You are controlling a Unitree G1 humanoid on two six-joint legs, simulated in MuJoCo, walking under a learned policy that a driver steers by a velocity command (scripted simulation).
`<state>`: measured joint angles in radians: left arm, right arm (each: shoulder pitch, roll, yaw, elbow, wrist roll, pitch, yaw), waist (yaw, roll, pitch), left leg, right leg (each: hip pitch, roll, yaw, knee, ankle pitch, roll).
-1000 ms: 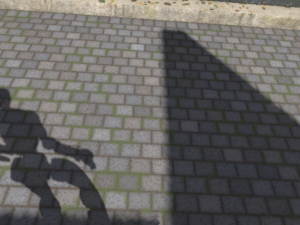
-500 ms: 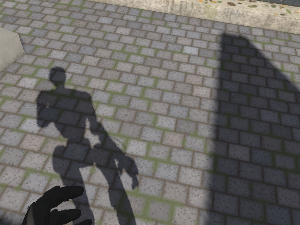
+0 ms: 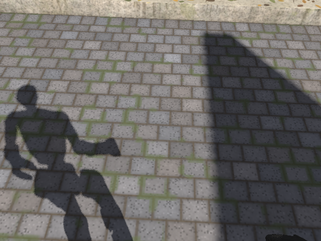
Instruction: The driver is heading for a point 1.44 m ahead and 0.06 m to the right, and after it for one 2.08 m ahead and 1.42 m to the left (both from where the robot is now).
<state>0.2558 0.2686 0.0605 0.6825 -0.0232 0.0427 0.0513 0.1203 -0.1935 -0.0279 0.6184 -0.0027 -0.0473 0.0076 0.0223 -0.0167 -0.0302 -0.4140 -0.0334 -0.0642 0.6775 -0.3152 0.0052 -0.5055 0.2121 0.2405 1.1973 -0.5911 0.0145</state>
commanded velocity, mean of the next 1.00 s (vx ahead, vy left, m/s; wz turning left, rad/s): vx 0.09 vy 0.00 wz -0.16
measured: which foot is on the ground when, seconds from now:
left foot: down 0.00-0.32, up 0.34-0.80, down 0.82-1.00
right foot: up 0.00-0.28, down 0.30-0.84, up 0.86-1.00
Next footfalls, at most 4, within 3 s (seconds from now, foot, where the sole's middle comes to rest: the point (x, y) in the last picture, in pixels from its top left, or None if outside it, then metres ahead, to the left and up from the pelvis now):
0.30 right None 0.03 -0.15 -0.76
0.82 left None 0.00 0.07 -0.76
1.32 right None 0.30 -0.33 -0.90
1.82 left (172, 234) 0.57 -0.02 -0.90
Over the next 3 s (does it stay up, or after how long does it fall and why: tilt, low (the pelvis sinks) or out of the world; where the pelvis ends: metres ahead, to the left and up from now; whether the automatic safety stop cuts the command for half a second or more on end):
stays up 1.06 -0.04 -0.13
